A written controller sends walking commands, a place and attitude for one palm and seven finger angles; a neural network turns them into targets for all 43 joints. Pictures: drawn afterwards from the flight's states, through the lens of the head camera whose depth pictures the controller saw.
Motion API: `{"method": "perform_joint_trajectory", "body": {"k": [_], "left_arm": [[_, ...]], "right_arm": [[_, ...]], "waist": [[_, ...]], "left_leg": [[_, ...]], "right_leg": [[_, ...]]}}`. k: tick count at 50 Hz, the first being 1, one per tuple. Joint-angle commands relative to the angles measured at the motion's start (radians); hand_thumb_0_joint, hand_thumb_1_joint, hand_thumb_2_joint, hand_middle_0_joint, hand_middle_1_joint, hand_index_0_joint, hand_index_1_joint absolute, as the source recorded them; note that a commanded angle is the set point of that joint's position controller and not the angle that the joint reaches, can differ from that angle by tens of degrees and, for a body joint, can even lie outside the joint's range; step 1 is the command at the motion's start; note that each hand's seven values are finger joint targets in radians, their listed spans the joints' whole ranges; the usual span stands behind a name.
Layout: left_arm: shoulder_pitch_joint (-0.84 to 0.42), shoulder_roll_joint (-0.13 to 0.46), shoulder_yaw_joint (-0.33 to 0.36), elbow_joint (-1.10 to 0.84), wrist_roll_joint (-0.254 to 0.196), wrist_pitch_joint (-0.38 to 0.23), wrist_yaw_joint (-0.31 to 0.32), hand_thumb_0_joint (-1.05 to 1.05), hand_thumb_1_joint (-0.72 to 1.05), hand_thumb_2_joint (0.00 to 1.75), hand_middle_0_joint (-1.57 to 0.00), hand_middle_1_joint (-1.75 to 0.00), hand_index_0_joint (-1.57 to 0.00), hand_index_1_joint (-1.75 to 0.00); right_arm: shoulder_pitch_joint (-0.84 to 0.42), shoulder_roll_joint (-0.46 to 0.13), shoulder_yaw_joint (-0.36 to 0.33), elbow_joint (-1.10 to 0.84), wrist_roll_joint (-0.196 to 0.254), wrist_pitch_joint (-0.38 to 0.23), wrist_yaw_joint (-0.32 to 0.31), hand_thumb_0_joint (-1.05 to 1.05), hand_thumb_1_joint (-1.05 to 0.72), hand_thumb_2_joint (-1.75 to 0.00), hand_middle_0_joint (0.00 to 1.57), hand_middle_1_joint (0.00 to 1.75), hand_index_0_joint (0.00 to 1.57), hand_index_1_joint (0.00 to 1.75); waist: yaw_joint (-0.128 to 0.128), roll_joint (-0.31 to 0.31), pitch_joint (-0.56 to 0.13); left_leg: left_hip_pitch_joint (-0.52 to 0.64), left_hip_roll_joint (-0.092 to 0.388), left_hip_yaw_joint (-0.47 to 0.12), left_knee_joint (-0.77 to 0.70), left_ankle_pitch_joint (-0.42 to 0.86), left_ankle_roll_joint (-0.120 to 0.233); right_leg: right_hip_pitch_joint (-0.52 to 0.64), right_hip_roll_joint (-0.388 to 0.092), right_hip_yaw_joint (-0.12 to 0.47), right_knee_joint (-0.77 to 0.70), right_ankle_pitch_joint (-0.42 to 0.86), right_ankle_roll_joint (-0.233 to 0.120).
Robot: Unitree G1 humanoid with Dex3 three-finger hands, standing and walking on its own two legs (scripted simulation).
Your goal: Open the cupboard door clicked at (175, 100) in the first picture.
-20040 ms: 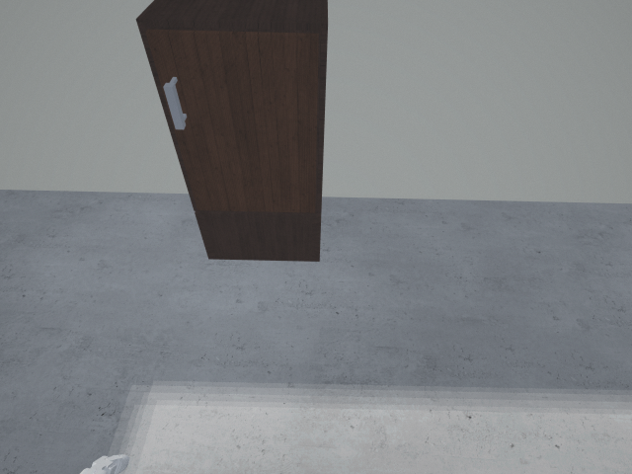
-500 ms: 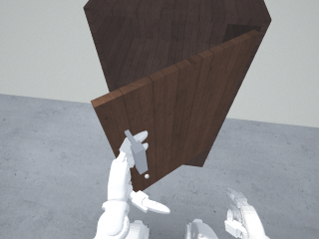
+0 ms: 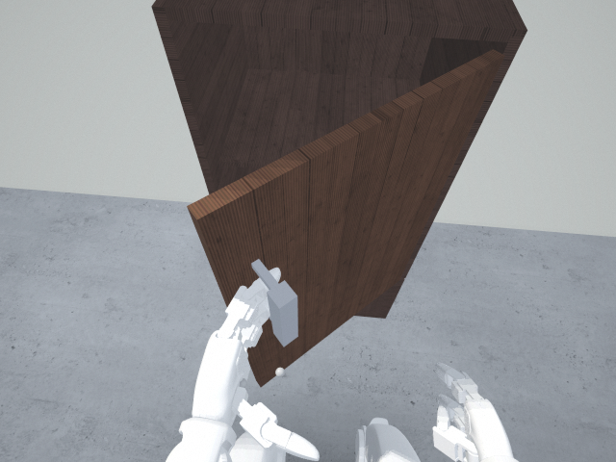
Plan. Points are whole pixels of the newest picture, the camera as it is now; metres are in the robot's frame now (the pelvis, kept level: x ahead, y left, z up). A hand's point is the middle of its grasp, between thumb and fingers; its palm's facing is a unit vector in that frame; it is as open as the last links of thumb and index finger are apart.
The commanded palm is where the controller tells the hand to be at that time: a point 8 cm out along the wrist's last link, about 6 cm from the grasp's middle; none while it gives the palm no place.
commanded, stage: slide the hand sideways off the handle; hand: left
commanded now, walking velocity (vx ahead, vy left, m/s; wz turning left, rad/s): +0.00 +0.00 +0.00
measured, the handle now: (273, 303) +0.30 +0.06 +0.05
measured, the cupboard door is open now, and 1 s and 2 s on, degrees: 43 41 41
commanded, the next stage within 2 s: draw the hand back to the body in 0.58 s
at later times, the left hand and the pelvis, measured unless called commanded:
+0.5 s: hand (232, 412) +0.18 +0.09 +0.05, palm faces -0.05 -1.00 +0.00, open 16.3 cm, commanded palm +0.14 +0.15 +0.05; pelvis +0.00 -0.02 -0.01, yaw +1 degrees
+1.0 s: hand (167, 412) +0.17 +0.14 +0.11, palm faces -0.04 -1.00 -0.05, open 16.3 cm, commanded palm +0.14 +0.20 +0.11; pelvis +0.00 -0.01 +0.02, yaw +1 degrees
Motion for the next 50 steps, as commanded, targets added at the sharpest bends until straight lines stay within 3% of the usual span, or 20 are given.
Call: {"method": "perform_joint_trajectory", "body": {"k": [1,4,5,9,12,15,16,19,22,27,34,38,43,44,47,50], "left_arm": [[0.073,-0.010,0.067,-0.245,-0.046,-0.080,0.000,0.00,-0.50,0.30,-0.15,-0.30,-0.15,-0.30],[0.090,-0.001,0.064,-0.276,-0.048,-0.098,-0.028,0.00,-0.50,0.30,-0.15,-0.30,-0.15,-0.30],[0.129,0.006,0.072,-0.289,-0.055,-0.105,-0.040,0.00,-0.50,0.30,-0.15,-0.30,-0.15,-0.30],[0.193,0.026,0.075,-0.331,-0.064,-0.129,-0.083,0.00,-0.50,0.30,-0.15,-0.30,-0.15,-0.30],[0.212,0.048,0.090,-0.363,-0.081,-0.139,-0.112,0.00,-0.50,0.30,-0.15,-0.30,-0.15,-0.30],[0.282,0.065,0.120,-0.376,-0.100,-0.143,-0.140,0.00,-0.50,0.30,-0.15,-0.30,-0.15,-0.30],[0.286,0.081,0.140,-0.370,-0.107,-0.141,-0.148,0.00,-0.50,0.30,-0.15,-0.30,-0.15,-0.30],[0.263,0.088,0.150,-0.385,-0.124,-0.140,-0.170,0.00,-0.50,0.30,-0.15,-0.30,-0.15,-0.30],[0.316,0.111,0.192,-0.394,-0.153,-0.140,-0.196,0.00,-0.50,0.30,-0.15,-0.30,-0.15,-0.30],[0.324,0.146,0.254,-0.388,-0.185,-0.137,-0.229,0.00,-0.50,0.30,-0.15,-0.30,-0.15,-0.30],[0.263,0.147,0.257,-0.384,-0.220,-0.134,-0.267,0.00,-0.50,0.30,-0.15,-0.30,-0.15,-0.30],[0.279,0.258,0.375,-0.488,-0.239,-0.096,-0.258,0.00,-0.50,0.30,-0.15,-0.30,-0.15,-0.30],[0.339,0.217,0.382,-0.492,-0.280,-0.016,-0.263,0.00,-0.50,0.30,-0.15,-0.30,-0.15,-0.30],[0.339,0.205,0.373,-0.475,-0.286,-0.002,-0.269,0.00,-0.50,0.30,-0.15,-0.30,-0.15,-0.30],[0.311,0.223,0.396,-0.442,-0.299,0.023,-0.288,0.00,-0.50,0.30,-0.15,-0.30,-0.15,-0.30],[0.285,0.247,0.413,-0.447,-0.300,0.026,-0.304,0.00,-0.50,0.30,-0.15,-0.30,-0.15,-0.30]], "right_arm": [[-0.047,-0.112,-0.055,-0.174,0.007,-0.053,-0.017,0.00,-0.90,-0.90,0.20,0.30,0.20,0.30],[-0.046,-0.114,-0.059,-0.176,0.006,-0.058,-0.019,0.00,-0.90,-0.90,0.20,0.30,0.20,0.30],[-0.044,-0.112,-0.061,-0.178,0.006,-0.060,-0.018,0.00,-0.90,-0.90,0.20,0.30,0.20,0.30],[-0.037,-0.115,-0.067,-0.179,0.009,-0.064,-0.018,0.00,-0.90,-0.90,0.20,0.30,0.20,0.30],[-0.036,-0.118,-0.072,-0.181,0.011,-0.069,-0.021,0.00,-0.90,-0.90,0.20,0.30,0.20,0.30],[-0.042,-0.116,-0.078,-0.183,0.012,-0.069,-0.028,0.00,-0.90,-0.90,0.20,0.30,0.20,0.30],[-0.039,-0.114,-0.080,-0.184,0.016,-0.067,-0.031,0.00,-0.90,-0.90,0.20,0.30,0.20,0.30],[-0.053,-0.119,-0.080,-0.185,0.018,-0.068,-0.040,0.00,-0.90,-0.90,0.20,0.30,0.20,0.30],[-0.055,-0.115,-0.086,-0.186,0.022,-0.069,-0.050,0.00,-0.90,-0.90,0.20,0.30,0.20,0.30],[-0.064,-0.114,-0.088,-0.180,0.028,-0.069,-0.062,0.00,-0.90,-0.90,0.20,0.30,0.20,0.30],[-0.069,-0.125,-0.082,-0.175,0.029,-0.090,-0.074,0.00,-0.90,-0.90,0.20,0.30,0.20,0.30],[-0.056,-0.124,-0.087,-0.194,0.039,-0.077,-0.086,0.00,-0.90,-0.90,0.20,0.30,0.20,0.30],[-0.056,-0.118,-0.079,-0.205,0.061,-0.063,-0.096,0.00,-0.90,-0.90,0.20,0.30,0.20,0.30],[-0.052,-0.119,-0.076,-0.203,0.062,-0.063,-0.097,0.00,-0.90,-0.90,0.20,0.30,0.20,0.30],[-0.051,-0.130,-0.072,-0.192,0.061,-0.070,-0.106,0.00,-0.90,-0.90,0.20,0.30,0.20,0.30],[-0.053,-0.137,-0.066,-0.192,0.059,-0.084,-0.109,0.00,-0.90,-0.90,0.20,0.30,0.20,0.30]], "waist": [[0.008,-0.067,-0.192],[-0.001,-0.058,-0.199],[0.008,-0.051,-0.215],[0.005,-0.024,-0.232],[-0.005,-0.028,-0.223],[0.009,-0.037,-0.250],[0.004,-0.059,-0.236],[-0.002,-0.046,-0.213],[0.010,-0.058,-0.235],[0.012,-0.052,-0.209],[-0.002,-0.028,-0.185],[0.032,-0.008,-0.256],[0.027,-0.009,-0.186],[0.015,-0.018,-0.151],[-0.003,-0.069,-0.083],[-0.002,-0.033,-0.041]], "left_leg": [[0.068,0.004,-0.072,-0.221,0.255,-0.050],[0.068,0.007,-0.075,-0.201,0.293,-0.053],[0.065,0.004,-0.070,-0.195,0.302,-0.052],[0.070,0.007,-0.072,-0.172,0.367,-0.054],[0.051,0.003,-0.072,-0.156,0.334,-0.050],[0.039,-0.001,-0.065,-0.140,0.353,-0.047],[0.025,-0.001,-0.067,-0.140,0.334,-0.047],[0.000,-0.004,-0.065,-0.130,0.286,-0.042],[-0.015,-0.007,-0.057,-0.122,0.262,-0.040],[-0.042,-0.006,-0.056,-0.115,0.223,-0.041],[-0.065,-0.007,-0.053,-0.092,0.174,-0.036],[-0.004,-0.005,-0.047,-0.143,0.204,-0.034],[0.072,-0.007,-0.053,-0.225,0.230,-0.034],[0.070,-0.007,-0.050,-0.233,0.218,-0.034],[0.072,0.000,-0.056,-0.255,0.172,-0.033],[0.099,0.005,-0.058,-0.288,0.148,-0.033]], "right_leg": [[0.220,0.038,-0.012,-0.142,0.181,-0.049],[0.205,0.037,-0.013,-0.119,0.216,-0.047],[0.214,0.037,-0.009,-0.116,0.229,-0.047],[0.202,0.037,-0.011,-0.089,0.274,-0.046],[0.189,0.039,-0.009,-0.090,0.262,-0.043],[0.214,0.038,-0.002,-0.082,0.294,-0.041],[0.213,0.040,-0.005,-0.083,0.283,-0.040],[0.195,0.039,0.001,-0.088,0.239,-0.039],[0.214,0.040,0.011,-0.097,0.226,-0.036],[0.204,0.041,0.019,-0.106,0.174,-0.036],[0.172,0.037,0.044,-0.132,0.083,-0.035],[0.270,0.040,0.053,-0.170,0.105,-0.037],[0.324,0.052,0.017,-0.235,0.140,-0.032],[0.321,0.051,0.014,-0.251,0.128,-0.027],[0.308,0.049,0.016,-0.299,0.056,-0.021],[0.299,0.049,0.010,-0.323,0.012,-0.025]]}}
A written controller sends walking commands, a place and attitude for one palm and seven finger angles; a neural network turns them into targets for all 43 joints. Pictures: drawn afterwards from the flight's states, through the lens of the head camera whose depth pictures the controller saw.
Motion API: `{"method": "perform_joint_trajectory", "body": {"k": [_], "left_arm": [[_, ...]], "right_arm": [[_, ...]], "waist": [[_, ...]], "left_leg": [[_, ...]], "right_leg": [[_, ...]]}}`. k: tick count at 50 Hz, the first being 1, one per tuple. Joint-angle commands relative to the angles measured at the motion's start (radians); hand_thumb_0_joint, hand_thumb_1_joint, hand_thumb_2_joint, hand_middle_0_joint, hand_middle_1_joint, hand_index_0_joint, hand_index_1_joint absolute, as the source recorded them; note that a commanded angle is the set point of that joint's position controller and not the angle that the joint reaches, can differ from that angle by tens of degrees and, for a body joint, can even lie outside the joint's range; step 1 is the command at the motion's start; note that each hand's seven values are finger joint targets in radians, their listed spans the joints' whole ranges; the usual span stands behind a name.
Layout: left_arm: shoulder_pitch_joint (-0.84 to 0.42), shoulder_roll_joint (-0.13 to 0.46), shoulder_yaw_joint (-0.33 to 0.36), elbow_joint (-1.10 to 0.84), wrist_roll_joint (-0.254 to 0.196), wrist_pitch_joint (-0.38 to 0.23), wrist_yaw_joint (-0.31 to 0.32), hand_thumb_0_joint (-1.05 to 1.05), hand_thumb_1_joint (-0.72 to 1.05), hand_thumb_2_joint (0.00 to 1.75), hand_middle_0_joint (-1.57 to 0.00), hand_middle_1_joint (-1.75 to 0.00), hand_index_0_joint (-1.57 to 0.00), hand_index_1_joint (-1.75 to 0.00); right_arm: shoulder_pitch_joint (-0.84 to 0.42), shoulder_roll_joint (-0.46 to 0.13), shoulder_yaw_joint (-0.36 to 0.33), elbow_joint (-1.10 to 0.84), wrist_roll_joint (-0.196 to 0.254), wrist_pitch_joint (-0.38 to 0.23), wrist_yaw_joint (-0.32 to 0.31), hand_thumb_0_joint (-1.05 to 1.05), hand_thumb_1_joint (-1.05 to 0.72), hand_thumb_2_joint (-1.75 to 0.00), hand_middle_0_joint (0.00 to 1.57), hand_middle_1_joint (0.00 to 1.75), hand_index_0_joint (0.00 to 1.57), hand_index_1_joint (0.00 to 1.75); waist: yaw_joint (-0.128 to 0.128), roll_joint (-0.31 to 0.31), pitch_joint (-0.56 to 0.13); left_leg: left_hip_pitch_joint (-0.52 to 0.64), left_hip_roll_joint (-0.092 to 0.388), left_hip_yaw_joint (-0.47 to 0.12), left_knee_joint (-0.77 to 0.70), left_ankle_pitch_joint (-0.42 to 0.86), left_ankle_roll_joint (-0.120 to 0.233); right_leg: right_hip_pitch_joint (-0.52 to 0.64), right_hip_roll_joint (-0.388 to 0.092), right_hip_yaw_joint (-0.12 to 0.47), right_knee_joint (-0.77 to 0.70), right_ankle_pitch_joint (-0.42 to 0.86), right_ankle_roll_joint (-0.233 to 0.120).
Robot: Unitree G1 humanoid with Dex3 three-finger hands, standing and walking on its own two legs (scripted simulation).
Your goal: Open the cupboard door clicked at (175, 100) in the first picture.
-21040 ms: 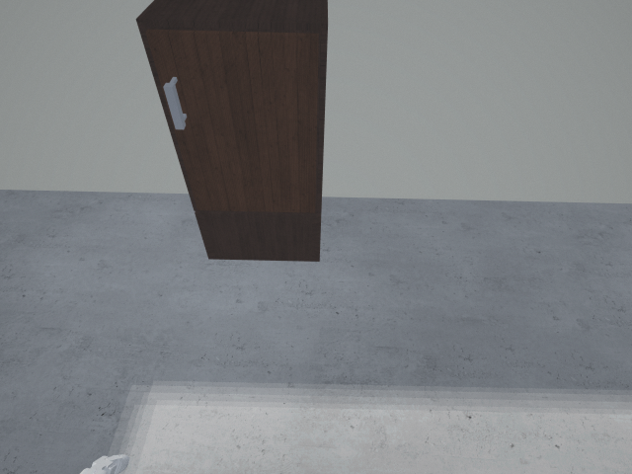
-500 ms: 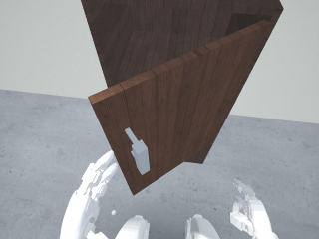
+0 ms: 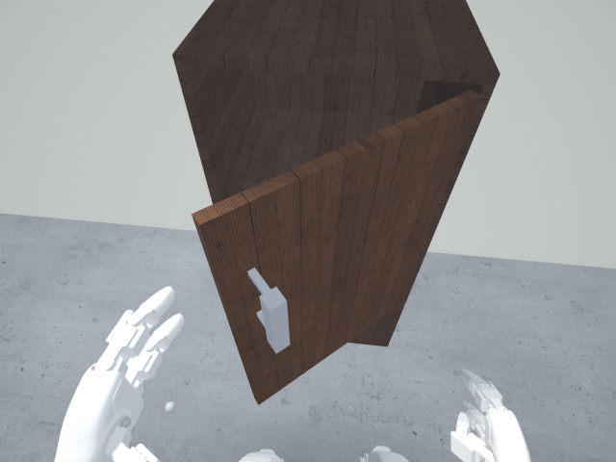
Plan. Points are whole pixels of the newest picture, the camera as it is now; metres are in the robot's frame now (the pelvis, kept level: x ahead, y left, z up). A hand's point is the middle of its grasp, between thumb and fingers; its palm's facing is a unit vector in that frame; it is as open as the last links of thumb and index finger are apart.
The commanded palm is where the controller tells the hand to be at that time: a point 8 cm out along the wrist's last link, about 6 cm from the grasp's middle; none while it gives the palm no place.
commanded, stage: draw the hand back to the body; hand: left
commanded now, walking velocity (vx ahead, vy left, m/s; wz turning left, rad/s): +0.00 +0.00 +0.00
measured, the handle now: (267, 310) +0.31 +0.08 +0.04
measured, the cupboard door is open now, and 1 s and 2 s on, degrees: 41 41 41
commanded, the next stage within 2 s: step back with the hand held close in 1.26 s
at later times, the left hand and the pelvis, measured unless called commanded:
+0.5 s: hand (70, 350) +0.20 +0.23 +0.15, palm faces +0.24 -0.90 -0.37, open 13.7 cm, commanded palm +0.16 +0.28 +0.19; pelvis +0.03 +0.02 +0.05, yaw -1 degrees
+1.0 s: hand out of the picture +0.23 +0.27 +0.25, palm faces +0.46 -0.80 -0.40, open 8.0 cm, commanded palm +0.18 +0.30 +0.26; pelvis +0.03 +0.01 +0.08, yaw -1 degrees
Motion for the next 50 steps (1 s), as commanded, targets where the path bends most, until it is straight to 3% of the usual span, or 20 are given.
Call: {"method": "perform_joint_trajectory", "body": {"k": [1,5,8,9,10,11,13,15,18,22,27,30,33,36,44,48,50], "left_arm": [[-0.014,0.107,0.079,-0.197,-0.023,-0.047,-0.017,0.00,-0.50,0.30,-0.15,-0.30,-0.15,-0.30],[-0.025,0.137,0.129,-0.261,-0.045,-0.054,-0.012,0.00,-0.47,0.32,-0.15,-0.30,-0.15,-0.30],[-0.019,0.150,0.159,-0.282,-0.060,-0.044,-0.014,0.00,-0.36,0.36,-0.16,-0.30,-0.16,-0.30],[-0.021,0.147,0.161,-0.269,-0.061,-0.032,-0.016,0.00,-0.32,0.37,-0.16,-0.30,-0.16,-0.30],[0.007,0.289,0.200,-0.328,0.098,0.054,0.131,0.00,-0.29,0.39,-0.16,-0.30,-0.16,-0.30],[0.037,0.175,0.132,-0.343,0.115,0.106,0.193,0.00,-0.26,0.40,-0.16,-0.30,-0.16,-0.30],[0.033,0.130,0.096,-0.342,0.142,0.160,0.243,0.00,-0.18,0.43,-0.16,-0.30,-0.16,-0.30],[0.036,0.150,0.108,-0.341,0.162,0.189,0.277,0.00,-0.12,0.47,-0.16,-0.30,-0.16,-0.30],[-0.011,0.194,0.150,-0.326,0.183,0.206,0.309,0.00,-0.01,0.51,-0.17,-0.30,-0.17,-0.30],[-0.073,0.218,0.192,-0.311,0.189,0.211,0.328,0.00,0.13,0.57,-0.17,-0.30,-0.17,-0.30],[-0.152,0.233,0.223,-0.346,0.189,0.195,0.337,0.00,0.31,0.64,-0.18,-0.30,-0.18,-0.30],[-0.151,0.249,0.262,-0.336,0.187,0.190,0.335,0.00,0.41,0.69,-0.18,-0.30,-0.18,-0.30],[-0.168,0.263,0.304,-0.299,0.181,0.185,0.330,0.00,0.51,0.74,-0.19,-0.30,-0.19,-0.30],[-0.205,0.275,0.345,-0.278,0.172,0.176,0.324,0.00,0.62,0.78,-0.19,-0.30,-0.19,-0.30],[-0.322,0.340,0.453,-0.274,0.155,0.142,0.325,0.00,0.90,0.90,-0.20,-0.30,-0.20,-0.30],[-0.254,0.250,0.377,-0.179,0.150,0.149,0.304,0.00,0.90,0.90,-0.20,-0.30,-0.20,-0.30],[-0.273,0.269,0.385,-0.194,0.152,0.145,0.302,0.00,0.90,0.90,-0.20,-0.30,-0.20,-0.30]], "right_arm": [[-0.088,-0.119,-0.045,-0.178,0.002,-0.073,-0.016,0.00,-0.90,-0.90,0.20,0.30,0.20,0.30],[-0.082,-0.115,-0.041,-0.174,0.006,-0.097,-0.016,0.00,-0.90,-0.90,0.20,0.30,0.20,0.30],[-0.086,-0.117,-0.036,-0.162,0.010,-0.113,-0.012,0.00,-0.90,-0.90,0.20,0.30,0.20,0.30],[-0.084,-0.115,-0.034,-0.157,0.014,-0.115,-0.011,0.00,-0.90,-0.90,0.20,0.30,0.20,0.30],[-0.075,-0.107,-0.043,-0.163,0.000,-0.092,-0.043,0.00,-0.90,-0.90,0.20,0.30,0.20,0.30],[-0.069,-0.089,-0.032,-0.169,-0.003,-0.086,-0.051,0.00,-0.90,-0.90,0.20,0.30,0.20,0.30],[-0.064,-0.091,-0.028,-0.149,-0.005,-0.082,-0.052,0.00,-0.90,-0.90,0.20,0.30,0.20,0.30],[-0.059,-0.097,-0.024,-0.131,-0.010,-0.073,-0.052,0.00,-0.90,-0.90,0.20,0.30,0.20,0.30],[-0.077,-0.104,-0.020,-0.111,-0.015,-0.080,-0.059,0.00,-0.90,-0.90,0.20,0.30,0.20,0.30],[-0.091,-0.104,-0.012,-0.085,-0.017,-0.093,-0.065,0.00,-0.90,-0.90,0.20,0.30,0.20,0.30],[-0.107,-0.106,-0.001,-0.038,-0.021,-0.131,-0.059,0.00,-0.90,-0.90,0.20,0.30,0.20,0.30],[-0.114,-0.110,-0.005,-0.010,-0.024,-0.149,-0.052,0.00,-0.90,-0.90,0.20,0.30,0.20,0.30],[-0.133,-0.115,-0.009,0.016,-0.027,-0.154,-0.041,0.00,-0.90,-0.90,0.20,0.30,0.20,0.30],[-0.150,-0.113,-0.013,0.032,-0.029,-0.150,-0.035,0.00,-0.90,-0.90,0.20,0.30,0.20,0.30],[-0.187,-0.113,-0.020,0.070,-0.033,-0.148,-0.031,0.00,-0.90,-0.90,0.20,0.30,0.20,0.30],[-0.193,-0.118,-0.028,0.085,-0.031,-0.138,-0.020,0.00,-0.90,-0.90,0.20,0.30,0.20,0.30],[-0.194,-0.121,-0.033,0.085,-0.032,-0.128,-0.017,0.00,-0.90,-0.90,0.20,0.30,0.20,0.30]], "waist": [[-0.009,-0.044,-0.022],[0.004,0.001,-0.061],[0.017,0.048,-0.068],[0.010,0.035,-0.047],[0.070,0.056,-0.099],[0.035,0.079,-0.028],[0.027,0.066,0.009],[0.025,0.038,0.015],[0.029,-0.020,0.038],[0.032,-0.040,0.067],[0.040,0.068,0.082],[0.048,0.028,0.073],[0.056,0.036,0.096],[0.056,0.000,0.118],[0.062,0.039,0.110],[0.057,-0.011,0.151],[0.056,-0.023,0.139]], "left_leg": [[0.013,-0.015,-0.018,-0.241,0.126,-0.011],[0.078,-0.014,-0.024,-0.277,0.172,-0.014],[0.122,-0.011,-0.028,-0.305,0.217,-0.018],[0.134,-0.006,-0.033,-0.319,0.231,-0.023],[0.156,0.020,-0.022,-0.395,0.227,-0.023],[0.170,0.013,-0.019,-0.411,0.225,-0.028],[0.192,0.024,-0.032,-0.429,0.275,-0.028],[0.239,0.036,-0.037,-0.443,0.362,-0.031],[0.285,0.040,-0.037,-0.483,0.389,-0.028],[0.344,0.042,-0.031,-0.542,0.356,-0.024],[0.431,0.045,-0.042,-0.612,0.453,-0.043],[0.480,0.054,-0.042,-0.638,0.576,-0.055],[0.505,0.056,-0.035,-0.668,0.628,-0.062],[0.526,0.054,-0.019,-0.696,0.607,-0.058],[0.575,0.040,0.010,-0.756,0.534,-0.037],[0.593,0.042,0.019,-0.764,0.545,-0.025],[0.595,0.039,0.025,-0.772,0.522,-0.018]], "right_leg": [[0.182,0.026,0.048,-0.237,-0.016,-0.009],[0.234,0.032,0.034,-0.244,0.046,-0.013],[0.266,0.038,0.018,-0.246,0.105,-0.016],[0.266,0.041,0.007,-0.248,0.123,-0.014],[0.330,0.014,0.069,-0.287,0.119,-0.027],[0.317,0.012,0.057,-0.309,0.127,-0.024],[0.335,0.010,0.046,-0.324,0.157,-0.021],[0.364,0.011,0.035,-0.339,0.201,-0.016],[0.417,0.010,0.029,-0.380,0.224,-0.016],[0.471,0.006,0.037,-0.436,0.215,-0.014],[0.538,0.001,0.038,-0.482,0.259,-0.015],[0.594,0.005,0.035,-0.505,0.334,-0.014],[0.638,0.007,0.036,-0.540,0.374,-0.016],[0.661,0.009,0.040,-0.573,0.386,-0.014],[0.739,0.007,0.058,-0.648,0.403,-0.017],[0.731,0.010,0.057,-0.678,0.417,-0.013],[0.746,0.009,0.062,-0.685,0.411,-0.009]]}}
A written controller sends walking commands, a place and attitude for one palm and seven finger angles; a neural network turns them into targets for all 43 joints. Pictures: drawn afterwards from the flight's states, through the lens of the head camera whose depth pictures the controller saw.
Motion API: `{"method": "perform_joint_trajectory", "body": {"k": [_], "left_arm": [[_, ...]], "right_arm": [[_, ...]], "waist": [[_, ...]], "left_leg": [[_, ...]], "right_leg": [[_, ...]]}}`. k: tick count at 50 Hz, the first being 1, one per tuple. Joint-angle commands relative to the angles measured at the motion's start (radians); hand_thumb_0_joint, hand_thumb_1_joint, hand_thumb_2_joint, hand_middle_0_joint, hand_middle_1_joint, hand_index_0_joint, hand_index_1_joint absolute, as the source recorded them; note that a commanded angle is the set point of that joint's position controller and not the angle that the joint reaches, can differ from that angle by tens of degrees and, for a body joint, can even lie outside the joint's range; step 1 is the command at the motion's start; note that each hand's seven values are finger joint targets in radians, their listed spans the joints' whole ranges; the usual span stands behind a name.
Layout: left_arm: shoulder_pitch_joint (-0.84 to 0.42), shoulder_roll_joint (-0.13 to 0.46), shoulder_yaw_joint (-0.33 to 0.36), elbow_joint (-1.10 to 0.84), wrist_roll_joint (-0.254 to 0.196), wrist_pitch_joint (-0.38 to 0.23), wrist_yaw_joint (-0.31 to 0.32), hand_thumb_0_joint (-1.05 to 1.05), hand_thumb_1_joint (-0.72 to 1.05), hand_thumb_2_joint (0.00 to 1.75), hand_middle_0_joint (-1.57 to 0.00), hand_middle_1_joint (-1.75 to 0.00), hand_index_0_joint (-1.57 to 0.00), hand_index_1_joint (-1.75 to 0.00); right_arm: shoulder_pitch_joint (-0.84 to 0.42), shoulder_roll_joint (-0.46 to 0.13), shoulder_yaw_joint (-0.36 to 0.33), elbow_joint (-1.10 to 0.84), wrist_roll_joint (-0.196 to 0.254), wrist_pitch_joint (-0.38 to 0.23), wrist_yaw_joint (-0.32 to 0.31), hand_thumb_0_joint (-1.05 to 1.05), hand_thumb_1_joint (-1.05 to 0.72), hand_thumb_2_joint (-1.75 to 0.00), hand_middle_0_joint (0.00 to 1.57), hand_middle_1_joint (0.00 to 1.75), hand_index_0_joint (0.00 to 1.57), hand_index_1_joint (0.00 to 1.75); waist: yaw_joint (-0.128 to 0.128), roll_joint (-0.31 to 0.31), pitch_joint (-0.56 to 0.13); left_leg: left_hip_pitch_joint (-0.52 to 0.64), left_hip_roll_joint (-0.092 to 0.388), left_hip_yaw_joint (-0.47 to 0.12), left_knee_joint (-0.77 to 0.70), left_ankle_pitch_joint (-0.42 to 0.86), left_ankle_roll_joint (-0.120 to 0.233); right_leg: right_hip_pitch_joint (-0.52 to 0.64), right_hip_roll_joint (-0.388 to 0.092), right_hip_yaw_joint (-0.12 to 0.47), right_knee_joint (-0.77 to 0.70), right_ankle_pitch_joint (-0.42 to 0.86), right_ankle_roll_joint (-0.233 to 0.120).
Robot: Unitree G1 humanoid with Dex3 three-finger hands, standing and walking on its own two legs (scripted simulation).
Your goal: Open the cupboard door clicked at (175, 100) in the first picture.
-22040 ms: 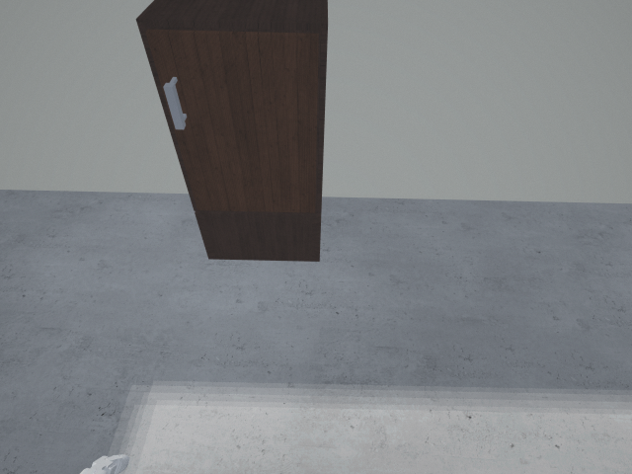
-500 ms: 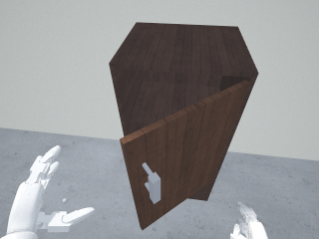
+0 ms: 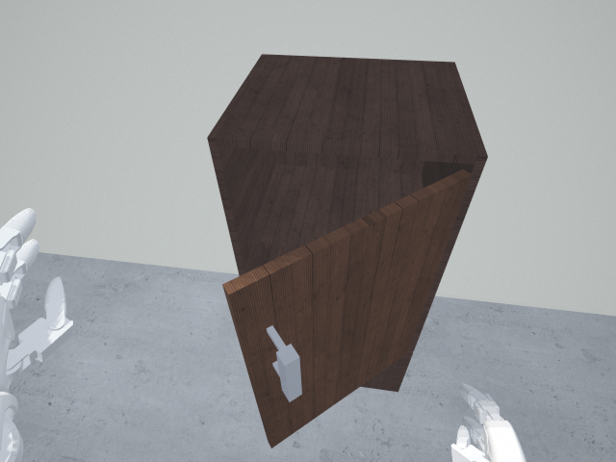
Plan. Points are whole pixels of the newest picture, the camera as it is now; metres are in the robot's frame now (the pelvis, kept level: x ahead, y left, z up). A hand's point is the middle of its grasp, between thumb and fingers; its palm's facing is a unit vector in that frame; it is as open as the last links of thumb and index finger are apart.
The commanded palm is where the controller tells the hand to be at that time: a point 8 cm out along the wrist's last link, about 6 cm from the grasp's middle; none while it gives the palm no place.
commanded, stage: draw the hand back to the body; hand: left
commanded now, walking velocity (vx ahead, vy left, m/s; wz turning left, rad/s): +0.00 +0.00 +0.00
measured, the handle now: (282, 363) +0.27 +0.08 -0.04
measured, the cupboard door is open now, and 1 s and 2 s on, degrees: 41 41 41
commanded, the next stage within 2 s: step back with the hand held close in 0.26 s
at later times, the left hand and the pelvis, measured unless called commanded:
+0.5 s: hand (79, 327) +0.19 +0.25 +0.16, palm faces +0.44 -0.79 -0.43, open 7.4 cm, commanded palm +0.13 +0.28 +0.18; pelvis -0.01 -0.01 +0.01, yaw -1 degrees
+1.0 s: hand (19, 389) +0.13 +0.28 +0.15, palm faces +0.41 -0.76 -0.49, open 7.4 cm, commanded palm +0.08 +0.31 +0.18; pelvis -0.07 +0.02 -0.01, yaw -2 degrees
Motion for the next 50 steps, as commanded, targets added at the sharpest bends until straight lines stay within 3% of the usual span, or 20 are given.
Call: {"method": "perform_joint_trajectory", "body": {"k": [1,6,9,13,18,19,20,21,22,23,28,29,32,33,36,40,44,47,50], "left_arm": [[-0.056,0.149,0.070,-0.161,-0.002,-0.056,0.005,0.00,0.90,0.90,-0.20,-0.30,-0.20,-0.30],[-0.090,0.196,0.103,-0.241,0.007,-0.074,0.013,0.00,0.90,0.90,-0.20,-0.30,-0.20,-0.30],[-0.084,0.200,0.108,-0.238,0.009,-0.075,0.016,0.00,0.90,0.90,-0.20,-0.30,-0.20,-0.30],[-0.062,0.165,0.089,-0.149,0.003,-0.068,0.008,0.00,0.90,0.90,-0.20,-0.30,-0.20,-0.30],[-0.085,0.161,0.079,-0.125,0.002,-0.074,0.002,0.00,0.90,0.90,-0.20,-0.30,-0.20,-0.30],[-0.165,0.196,0.100,-0.170,0.002,-0.081,0.007,0.00,0.90,0.90,-0.20,-0.30,-0.20,-0.30],[-0.217,0.279,0.203,-0.174,0.010,-0.126,0.013,0.00,0.90,0.90,-0.20,-0.30,-0.20,-0.30],[-0.119,0.213,0.159,-0.103,0.013,-0.132,0.004,0.00,0.90,0.90,-0.20,-0.30,-0.20,-0.30],[-0.085,0.202,0.140,-0.100,0.016,-0.132,0.000,0.00,0.90,0.90,-0.20,-0.30,-0.20,-0.30],[-0.108,0.206,0.135,-0.140,0.022,-0.146,-0.001,0.00,0.90,0.90,-0.20,-0.30,-0.20,-0.30],[0.012,0.210,0.149,-0.196,0.022,-0.165,0.012,0.00,0.90,0.90,-0.20,-0.30,-0.20,-0.30],[0.039,0.220,0.168,-0.202,0.023,-0.167,0.016,0.00,0.90,0.90,-0.20,-0.30,-0.20,-0.30],[0.082,0.238,0.196,-0.221,0.020,-0.166,0.024,0.00,0.90,0.90,-0.20,-0.30,-0.20,-0.30],[0.090,0.256,0.216,-0.226,0.021,-0.168,0.028,0.00,0.90,0.90,-0.20,-0.30,-0.20,-0.30],[0.116,0.241,0.212,-0.226,0.021,-0.169,0.030,0.00,0.90,0.90,-0.20,-0.30,-0.20,-0.30],[0.111,0.226,0.201,-0.224,0.033,-0.167,0.033,0.00,0.90,0.90,-0.20,-0.30,-0.20,-0.30],[0.070,0.211,0.186,-0.228,0.048,-0.170,0.037,0.00,0.90,0.90,-0.20,-0.30,-0.20,-0.30],[0.019,0.203,0.178,-0.228,0.062,-0.179,0.039,0.00,0.90,0.90,-0.20,-0.30,-0.20,-0.30],[-0.033,0.208,0.184,-0.228,0.076,-0.192,0.043,0.00,0.90,0.90,-0.20,-0.30,-0.20,-0.30]], "right_arm": [[-0.125,-0.103,-0.050,-0.152,0.000,-0.038,-0.006,0.00,-0.90,-0.90,0.20,0.30,0.20,0.30],[-0.138,-0.092,-0.048,-0.146,-0.006,-0.051,-0.012,0.00,-0.90,-0.90,0.20,0.30,0.20,0.30],[-0.140,-0.089,-0.045,-0.136,-0.008,-0.061,-0.012,0.00,-0.90,-0.90,0.20,0.30,0.20,0.30],[-0.142,-0.090,-0.051,-0.124,-0.005,-0.054,-0.010,0.00,-0.90,-0.90,0.20,0.30,0.20,0.30],[-0.150,-0.092,-0.055,-0.120,-0.004,-0.044,-0.008,0.00,-0.90,-0.90,0.20,0.30,0.20,0.30],[-0.155,-0.094,-0.053,-0.120,-0.004,-0.045,-0.008,0.00,-0.90,-0.90,0.20,0.30,0.20,0.30],[-0.134,-0.114,-0.055,-0.148,0.005,-0.029,-0.008,0.00,-0.90,-0.90,0.20,0.30,0.20,0.30],[-0.129,-0.106,-0.062,-0.132,-0.002,-0.014,-0.005,0.00,-0.90,-0.90,0.20,0.30,0.20,0.30],[-0.142,-0.110,-0.064,-0.136,-0.005,-0.002,-0.001,0.00,-0.90,-0.90,0.20,0.30,0.20,0.30],[-0.143,-0.116,-0.068,-0.139,-0.009,0.006,0.001,0.00,-0.90,-0.90,0.20,0.30,0.20,0.30],[-0.144,-0.123,-0.079,-0.164,-0.010,0.034,0.002,0.00,-0.90,-0.90,0.20,0.30,0.20,0.30],[-0.145,-0.118,-0.083,-0.172,-0.008,0.038,0.000,0.00,-0.90,-0.90,0.20,0.30,0.20,0.30],[-0.146,-0.115,-0.092,-0.190,-0.001,0.060,0.000,0.00,-0.90,-0.90,0.20,0.30,0.20,0.30],[-0.151,-0.119,-0.096,-0.190,-0.004,0.066,-0.003,0.00,-0.90,-0.90,0.20,0.30,0.20,0.30],[-0.153,-0.117,-0.099,-0.202,0.002,0.077,-0.004,0.00,-0.90,-0.90,0.20,0.30,0.20,0.30],[-0.149,-0.126,-0.101,-0.212,0.002,0.076,-0.008,0.00,-0.90,-0.90,0.20,0.30,0.20,0.30],[-0.137,-0.131,-0.099,-0.213,0.000,0.064,-0.011,0.00,-0.90,-0.90,0.20,0.30,0.20,0.30],[-0.127,-0.138,-0.097,-0.215,-0.001,0.052,-0.012,0.00,-0.90,-0.90,0.20,0.30,0.20,0.30],[-0.115,-0.138,-0.096,-0.211,-0.005,0.040,-0.017,0.00,-0.90,-0.90,0.20,0.30,0.20,0.30]], "waist": [[-0.003,-0.026,-0.034],[0.006,0.038,-0.100],[0.006,0.053,-0.079],[0.001,-0.045,-0.014],[0.001,-0.009,-0.004],[-0.003,-0.009,-0.035],[-0.055,-0.048,0.050],[-0.057,-0.102,0.018],[-0.057,-0.098,0.017],[-0.059,-0.051,0.000],[-0.057,0.006,-0.134],[-0.054,-0.007,-0.161],[-0.055,-0.044,-0.190],[-0.053,-0.007,-0.199],[-0.055,-0.003,-0.178],[-0.054,0.027,-0.137],[-0.057,0.022,-0.076],[-0.064,0.023,-0.016],[-0.068,-0.011,0.010]], "left_leg": [[-0.078,0.042,-0.019,-0.111,0.266,-0.020],[-0.038,0.029,-0.014,-0.113,0.303,-0.019],[-0.033,0.027,-0.013,-0.116,0.323,-0.022],[-0.043,0.033,-0.011,-0.123,0.281,-0.017],[-0.029,0.030,-0.004,-0.133,0.243,-0.012],[-0.020,0.028,-0.006,-0.135,0.238,-0.009],[-0.079,0.037,-0.014,-0.100,0.152,0.003],[-0.058,0.029,-0.025,-0.076,0.139,0.004],[-0.042,0.026,-0.020,-0.070,0.149,0.005],[-0.062,0.026,-0.023,-0.078,0.165,0.000],[-0.088,0.049,-0.036,-0.119,0.303,-0.009],[-0.089,0.056,-0.032,-0.120,0.338,-0.011],[-0.124,0.063,-0.033,-0.108,0.384,-0.012],[-0.149,0.066,-0.039,-0.112,0.399,-0.012],[-0.193,0.079,-0.043,-0.119,0.388,-0.008],[-0.308,0.108,-0.061,-0.162,0.284,0.014],[-0.480,0.128,-0.090,-0.202,0.030,0.045],[-0.618,0.141,-0.111,-0.223,-0.237,0.071],[-0.674,0.136,-0.123,-0.198,-0.346,0.083]], "right_leg": [[0.097,-0.003,0.016,-0.065,0.176,-0.023],[0.147,-0.007,0.024,-0.072,0.225,-0.027],[0.148,-0.006,0.027,-0.083,0.245,-0.028],[0.118,0.000,0.028,-0.116,0.201,-0.025],[0.110,-0.003,0.033,-0.136,0.157,-0.022],[0.122,-0.006,0.039,-0.135,0.153,-0.020],[0.005,-0.047,0.159,-0.197,0.190,-0.024],[0.004,-0.068,0.165,-0.213,0.176,-0.026],[-0.016,-0.075,0.177,-0.227,0.183,-0.028],[0.016,-0.083,0.161,-0.211,0.212,-0.032],[0.129,-0.066,0.099,-0.098,0.383,-0.021],[0.143,-0.056,0.094,-0.073,0.421,-0.016],[0.165,-0.051,0.088,-0.034,0.502,-0.009],[0.190,-0.055,0.082,-0.010,0.524,-0.011],[0.178,-0.038,0.081,0.025,0.523,-0.004],[0.204,-0.011,0.069,0.097,0.454,0.012],[0.239,-0.003,0.082,0.154,0.357,0.018],[0.240,-0.001,0.101,0.184,0.234,0.020],[0.219,-0.010,0.129,0.177,0.144,0.016]]}}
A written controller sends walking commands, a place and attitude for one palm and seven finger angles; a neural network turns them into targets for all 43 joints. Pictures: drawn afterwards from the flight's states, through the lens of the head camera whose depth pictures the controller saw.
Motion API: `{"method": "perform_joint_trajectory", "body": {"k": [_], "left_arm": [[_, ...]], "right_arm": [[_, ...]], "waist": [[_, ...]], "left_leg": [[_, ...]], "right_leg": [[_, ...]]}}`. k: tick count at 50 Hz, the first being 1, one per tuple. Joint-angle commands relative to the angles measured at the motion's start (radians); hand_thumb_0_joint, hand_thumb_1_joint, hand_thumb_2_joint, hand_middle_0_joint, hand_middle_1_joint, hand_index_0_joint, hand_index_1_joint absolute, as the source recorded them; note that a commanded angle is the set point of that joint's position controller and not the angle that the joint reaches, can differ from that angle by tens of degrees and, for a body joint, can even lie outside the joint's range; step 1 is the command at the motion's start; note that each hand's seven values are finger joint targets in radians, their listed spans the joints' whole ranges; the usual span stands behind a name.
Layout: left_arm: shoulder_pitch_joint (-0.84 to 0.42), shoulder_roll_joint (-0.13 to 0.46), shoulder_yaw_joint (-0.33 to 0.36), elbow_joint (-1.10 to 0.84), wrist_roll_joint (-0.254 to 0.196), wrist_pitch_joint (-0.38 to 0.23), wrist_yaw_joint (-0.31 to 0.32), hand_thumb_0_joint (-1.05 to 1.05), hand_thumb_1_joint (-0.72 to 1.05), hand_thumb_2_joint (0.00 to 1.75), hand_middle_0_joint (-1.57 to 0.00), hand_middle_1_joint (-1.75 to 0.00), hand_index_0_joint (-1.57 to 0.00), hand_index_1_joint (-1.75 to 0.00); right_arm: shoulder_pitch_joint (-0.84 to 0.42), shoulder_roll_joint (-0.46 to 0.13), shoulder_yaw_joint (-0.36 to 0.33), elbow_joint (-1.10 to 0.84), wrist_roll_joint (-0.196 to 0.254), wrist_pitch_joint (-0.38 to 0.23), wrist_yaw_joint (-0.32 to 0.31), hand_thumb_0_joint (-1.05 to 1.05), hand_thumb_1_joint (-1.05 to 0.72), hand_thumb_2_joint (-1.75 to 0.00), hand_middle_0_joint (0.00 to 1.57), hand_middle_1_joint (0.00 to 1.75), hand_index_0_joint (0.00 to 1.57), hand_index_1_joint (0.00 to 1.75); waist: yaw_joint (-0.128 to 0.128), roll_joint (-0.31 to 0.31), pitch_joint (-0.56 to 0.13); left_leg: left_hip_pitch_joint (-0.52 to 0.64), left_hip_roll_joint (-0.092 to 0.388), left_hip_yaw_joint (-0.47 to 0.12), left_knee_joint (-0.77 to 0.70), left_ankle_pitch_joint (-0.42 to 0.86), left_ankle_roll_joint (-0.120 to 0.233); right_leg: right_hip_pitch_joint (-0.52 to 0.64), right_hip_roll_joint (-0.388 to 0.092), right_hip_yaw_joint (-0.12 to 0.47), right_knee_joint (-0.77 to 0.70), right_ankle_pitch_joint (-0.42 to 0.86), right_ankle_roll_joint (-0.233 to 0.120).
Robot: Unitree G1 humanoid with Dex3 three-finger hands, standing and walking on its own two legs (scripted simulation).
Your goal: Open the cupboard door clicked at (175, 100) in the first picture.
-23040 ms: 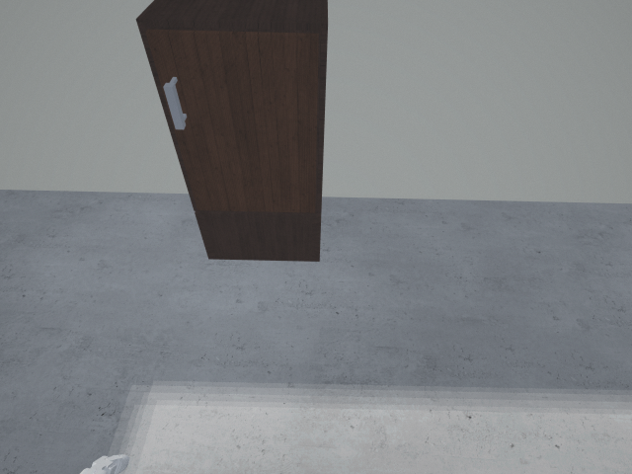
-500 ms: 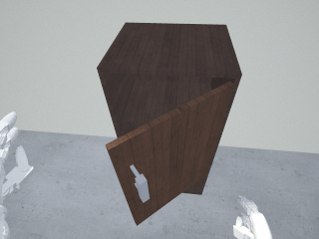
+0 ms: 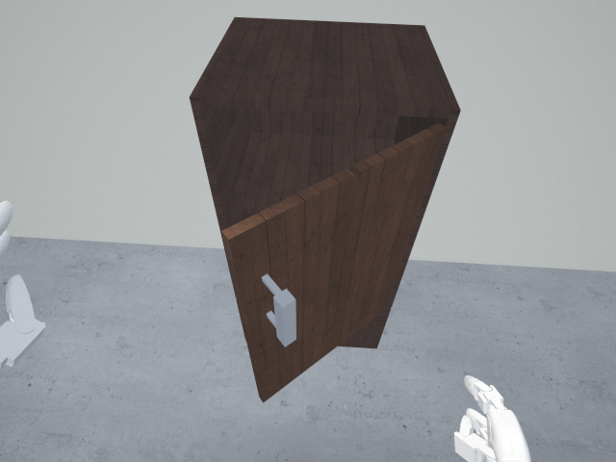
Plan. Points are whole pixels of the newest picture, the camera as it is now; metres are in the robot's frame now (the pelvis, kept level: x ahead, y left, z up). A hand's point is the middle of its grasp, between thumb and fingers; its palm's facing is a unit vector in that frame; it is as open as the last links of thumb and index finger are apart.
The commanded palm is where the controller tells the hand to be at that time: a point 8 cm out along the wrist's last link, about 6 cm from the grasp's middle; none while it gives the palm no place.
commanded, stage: step back with the hand held close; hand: left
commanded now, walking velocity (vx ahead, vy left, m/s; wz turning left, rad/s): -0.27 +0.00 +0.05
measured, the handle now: (277, 310) +0.34 +0.08 -0.03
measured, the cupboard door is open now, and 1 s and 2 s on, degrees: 41 41 41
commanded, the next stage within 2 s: stop stepping back and stand still in 0.62 s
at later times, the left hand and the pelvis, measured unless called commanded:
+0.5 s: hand out of the picture +0.10 +0.26 +0.18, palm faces +0.56 -0.67 -0.50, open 7.4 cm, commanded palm +0.04 +0.30 +0.19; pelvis -0.07 -0.02 -0.02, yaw +6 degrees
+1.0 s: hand out of the picture +0.02 +0.22 +0.18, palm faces +0.40 -0.78 -0.48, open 7.4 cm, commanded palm -0.05 +0.26 +0.19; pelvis -0.19 -0.04 +0.00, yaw +1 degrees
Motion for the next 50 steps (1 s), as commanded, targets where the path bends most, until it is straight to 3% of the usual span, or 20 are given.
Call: {"method": "perform_joint_trajectory", "body": {"k": [1,8,14,17,20,23,25,27,28,29,30,31,33,34,36,38,42,45,48,50], "left_arm": [[-0.124,0.172,0.117,-0.208,0.012,-0.080,0.031,0.00,0.90,0.90,-0.20,-0.30,-0.20,-0.30],[-0.151,0.208,0.149,-0.267,0.012,-0.107,0.045,0.00,0.90,0.90,-0.20,-0.30,-0.20,-0.30],[-0.031,0.213,0.202,-0.288,0.006,-0.136,0.048,0.00,0.90,0.90,-0.20,-0.30,-0.20,-0.30],[-0.011,0.207,0.234,-0.247,0.022,-0.152,0.038,0.00,0.90,0.90,-0.20,-0.30,-0.20,-0.30],[-0.063,0.194,0.204,-0.235,0.018,-0.145,0.031,0.00,0.90,0.90,-0.20,-0.30,-0.20,-0.30],[-0.174,0.229,0.173,-0.273,0.003,-0.137,0.040,0.00,0.90,0.90,-0.20,-0.30,-0.20,-0.30],[-0.159,0.225,0.135,-0.255,-0.013,-0.132,0.050,0.00,0.90,0.90,-0.20,-0.30,-0.20,-0.30],[-0.126,0.244,0.152,-0.272,-0.021,-0.135,0.044,0.00,0.90,0.90,-0.20,-0.30,-0.20,-0.30],[-0.110,0.263,0.172,-0.286,-0.027,-0.143,0.047,0.00,0.90,0.90,-0.20,-0.30,-0.20,-0.30],[-0.082,0.250,0.180,-0.312,-0.034,-0.150,0.047,0.00,0.90,0.90,-0.20,-0.30,-0.20,-0.30],[-0.076,0.219,0.187,-0.364,-0.028,-0.162,0.053,0.00,0.90,0.90,-0.20,-0.30,-0.20,-0.30],[-0.109,0.241,0.224,-0.390,0.004,-0.162,0.069,0.00,0.90,0.90,-0.20,-0.30,-0.20,-0.30],[-0.087,0.299,0.268,-0.417,-0.021,-0.165,0.076,0.00,0.90,0.90,-0.20,-0.30,-0.20,-0.30],[-0.021,0.223,0.205,-0.363,-0.039,-0.143,0.067,0.00,0.90,0.90,-0.20,-0.30,-0.20,-0.30],[0.032,0.188,0.182,-0.358,-0.050,-0.114,0.068,0.00,0.90,0.90,-0.20,-0.30,-0.20,-0.30],[0.037,0.145,0.128,-0.360,-0.052,-0.115,0.063,0.00,0.90,0.90,-0.20,-0.30,-0.20,-0.30],[-0.032,0.172,0.098,-0.341,-0.053,-0.088,0.064,0.00,0.90,0.90,-0.20,-0.30,-0.20,-0.30],[-0.020,0.212,0.114,-0.363,-0.055,-0.073,0.056,0.00,0.90,0.90,-0.20,-0.30,-0.20,-0.30],[0.043,0.343,0.228,-0.387,-0.063,-0.089,0.053,0.00,0.90,0.90,-0.20,-0.30,-0.20,-0.30],[0.024,0.379,0.277,-0.378,-0.071,-0.108,0.057,0.00,0.90,0.90,-0.20,-0.30,-0.20,-0.30]], "right_arm": [[-0.091,-0.147,-0.058,-0.154,-0.003,-0.063,-0.018,0.00,-0.90,-0.90,0.20,0.30,0.20,0.30],[-0.074,-0.146,-0.054,-0.139,-0.014,-0.088,-0.017,0.00,-0.90,-0.90,0.20,0.30,0.20,0.30],[-0.084,-0.131,-0.057,-0.145,-0.007,-0.099,-0.007,0.00,-0.90,-0.90,0.20,0.30,0.20,0.30],[-0.076,-0.148,-0.077,-0.144,-0.004,-0.106,-0.002,0.00,-0.90,-0.90,0.20,0.30,0.20,0.30],[-0.059,-0.144,-0.083,-0.131,-0.006,-0.106,-0.003,0.00,-0.90,-0.90,0.20,0.30,0.20,0.30],[-0.064,-0.124,-0.077,-0.090,-0.019,-0.097,0.011,0.00,-0.90,-0.90,0.20,0.30,0.20,0.30],[-0.054,-0.099,-0.064,-0.067,-0.015,-0.078,0.022,0.00,-0.90,-0.90,0.20,0.30,0.20,0.30],[-0.046,-0.102,-0.067,-0.067,-0.007,-0.058,0.018,0.00,-0.90,-0.90,0.20,0.30,0.20,0.30],[-0.050,-0.116,-0.068,-0.068,-0.005,-0.055,0.012,0.00,-0.90,-0.90,0.20,0.30,0.20,0.30],[-0.055,-0.130,-0.069,-0.091,-0.008,-0.059,0.005,0.00,-0.90,-0.90,0.20,0.30,0.20,0.30],[-0.081,-0.157,-0.065,-0.107,-0.015,-0.076,-0.003,0.00,-0.90,-0.90,0.20,0.30,0.20,0.30],[-0.090,-0.121,-0.069,-0.102,-0.036,-0.106,-0.008,0.00,-0.90,-0.90,0.20,0.30,0.20,0.30],[-0.067,-0.081,-0.087,-0.057,-0.035,-0.126,-0.006,0.00,-0.90,-0.90,0.20,0.30,0.20,0.30],[-0.103,-0.105,-0.106,-0.048,-0.022,-0.129,0.010,0.00,-0.90,-0.90,0.20,0.30,0.20,0.30],[-0.103,-0.102,-0.107,-0.047,-0.009,-0.138,0.030,0.00,-0.90,-0.90,0.20,0.30,0.20,0.30],[-0.077,-0.087,-0.081,-0.027,-0.007,-0.161,0.029,0.00,-0.90,-0.90,0.20,0.30,0.20,0.30],[-0.058,-0.093,-0.046,-0.014,-0.024,-0.178,0.005,0.00,-0.90,-0.90,0.20,0.30,0.20,0.30],[-0.054,-0.086,-0.031,-0.023,-0.026,-0.170,0.005,0.00,-0.90,-0.90,0.20,0.30,0.20,0.30],[-0.081,-0.069,-0.012,-0.029,-0.039,-0.121,0.013,0.00,-0.90,-0.90,0.20,0.30,0.20,0.30],[-0.095,-0.067,0.001,-0.052,-0.031,-0.121,0.022,0.00,-0.90,-0.90,0.20,0.30,0.20,0.30]], "waist": [[-0.017,0.043,-0.027],[-0.022,0.044,-0.041],[-0.010,0.135,-0.139],[-0.012,0.137,-0.111],[-0.026,-0.038,-0.054],[-0.037,-0.196,-0.025],[-0.052,-0.285,-0.097],[-0.054,-0.246,-0.145],[-0.057,-0.140,-0.130],[-0.056,0.018,-0.089],[-0.048,0.346,-0.080],[-0.048,0.430,-0.094],[-0.036,0.168,-0.180],[-0.016,0.130,-0.196],[-0.012,0.183,-0.197],[-0.029,0.234,-0.164],[-0.032,0.272,-0.191],[-0.019,0.247,-0.224],[-0.014,-0.028,-0.233],[0.003,-0.099,-0.235]], "left_leg": [[-0.505,0.155,-0.177,-0.267,-0.437,0.047],[-0.411,0.113,-0.185,-0.189,-0.452,0.025],[-0.537,0.193,-0.250,-0.273,-0.409,0.052],[-0.706,0.229,-0.230,-0.259,-0.579,0.081],[-0.615,0.140,-0.151,-0.076,-0.567,0.035],[-0.241,0.044,-0.101,0.235,-0.353,-0.040],[0.002,0.011,-0.059,0.344,-0.216,-0.066],[0.130,-0.007,-0.022,0.294,-0.185,-0.069],[0.124,0.011,-0.048,0.155,-0.186,-0.061],[-0.030,0.107,-0.204,-0.099,-0.345,-0.008],[-0.320,0.328,-0.470,-0.396,-0.551,0.081],[-0.504,0.492,-0.621,-0.525,-0.557,0.161],[-0.239,0.454,-0.470,-0.363,-0.180,0.108],[-0.139,0.414,-0.347,-0.308,-0.137,0.084],[-0.084,0.347,-0.234,-0.310,-0.132,0.067],[0.030,0.321,-0.242,-0.366,-0.213,0.043],[0.096,0.258,-0.215,-0.482,-0.329,-0.040],[0.148,0.162,-0.092,-0.388,-0.162,-0.107],[0.146,0.071,-0.016,0.080,0.058,-0.082],[-0.104,0.088,-0.030,0.226,-0.002,-0.079]], "right_leg": [[0.375,0.011,0.095,0.071,0.007,-0.015],[0.208,-0.017,0.142,-0.032,-0.226,-0.039],[0.397,0.058,0.072,0.240,0.101,-0.019],[0.484,0.078,0.123,0.309,0.063,-0.013],[0.270,0.001,0.268,0.130,-0.067,-0.050],[-0.179,-0.183,0.491,-0.244,-0.424,-0.139],[-0.309,-0.210,0.378,-0.323,-0.452,-0.139],[-0.358,-0.156,0.240,-0.298,-0.429,-0.097],[-0.344,-0.131,0.200,-0.231,-0.414,-0.080],[-0.276,-0.050,0.164,-0.050,-0.414,-0.047],[-0.066,0.096,0.038,0.376,-0.320,0.001],[0.045,0.154,0.033,0.800,-0.311,0.014],[-0.109,0.112,0.110,0.847,-0.348,-0.004],[-0.125,0.123,0.071,0.817,-0.351,-0.003],[-0.110,0.105,-0.006,0.731,-0.346,0.008],[-0.152,0.083,-0.038,0.548,-0.349,0.012],[0.057,0.123,-0.131,0.144,-0.460,-0.021],[0.206,0.122,-0.160,-0.227,-0.319,-0.064],[0.043,-0.169,0.138,-0.349,-0.001,-0.160],[0.189,-0.288,0.216,-0.293,0.271,-0.200]]}}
